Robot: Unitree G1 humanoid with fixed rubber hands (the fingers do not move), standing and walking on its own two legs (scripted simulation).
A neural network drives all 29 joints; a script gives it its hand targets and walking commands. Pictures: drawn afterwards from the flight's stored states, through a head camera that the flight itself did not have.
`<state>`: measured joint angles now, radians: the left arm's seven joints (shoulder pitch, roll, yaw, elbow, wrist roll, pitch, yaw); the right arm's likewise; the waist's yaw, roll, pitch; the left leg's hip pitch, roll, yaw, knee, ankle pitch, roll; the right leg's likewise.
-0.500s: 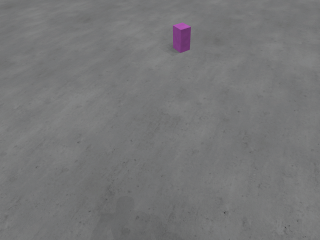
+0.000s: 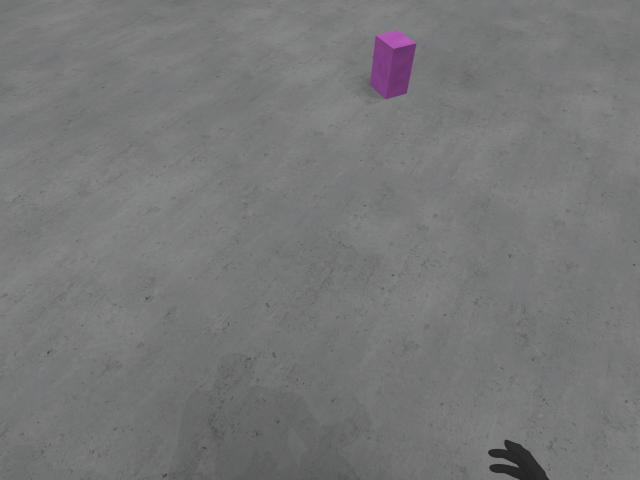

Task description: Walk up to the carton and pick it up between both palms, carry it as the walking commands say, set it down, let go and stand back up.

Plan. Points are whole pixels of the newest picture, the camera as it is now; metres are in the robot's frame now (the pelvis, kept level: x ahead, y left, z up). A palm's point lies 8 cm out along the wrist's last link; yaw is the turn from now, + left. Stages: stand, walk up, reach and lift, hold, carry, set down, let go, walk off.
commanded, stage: walk up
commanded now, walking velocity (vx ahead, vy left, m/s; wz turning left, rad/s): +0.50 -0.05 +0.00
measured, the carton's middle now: (391, 65) +2.28 -0.18 -0.61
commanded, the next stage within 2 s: none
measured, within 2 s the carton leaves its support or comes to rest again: neither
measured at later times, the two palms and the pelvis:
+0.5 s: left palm (256, 309) +0.40 +0.17 -0.11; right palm out of the picture +0.17 -0.30 -0.14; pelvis +0.25 -0.07 +0.00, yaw +0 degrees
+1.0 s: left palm (235, 325) +0.38 +0.20 -0.13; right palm (479, 214) +0.66 -0.24 -0.11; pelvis +0.50 -0.02 +0.00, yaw -1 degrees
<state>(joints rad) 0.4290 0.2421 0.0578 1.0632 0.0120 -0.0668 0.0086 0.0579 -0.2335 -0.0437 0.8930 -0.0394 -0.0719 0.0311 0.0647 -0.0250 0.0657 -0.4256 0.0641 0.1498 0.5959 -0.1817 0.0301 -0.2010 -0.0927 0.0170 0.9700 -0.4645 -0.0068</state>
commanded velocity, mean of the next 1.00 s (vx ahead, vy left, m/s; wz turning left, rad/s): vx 0.50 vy -0.01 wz -0.02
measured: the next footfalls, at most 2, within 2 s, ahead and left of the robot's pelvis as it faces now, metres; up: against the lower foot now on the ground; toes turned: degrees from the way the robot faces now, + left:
right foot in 0.42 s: +0.37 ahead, -0.17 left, +0.00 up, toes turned -9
left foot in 0.98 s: +0.64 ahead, +0.10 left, +0.00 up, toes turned +9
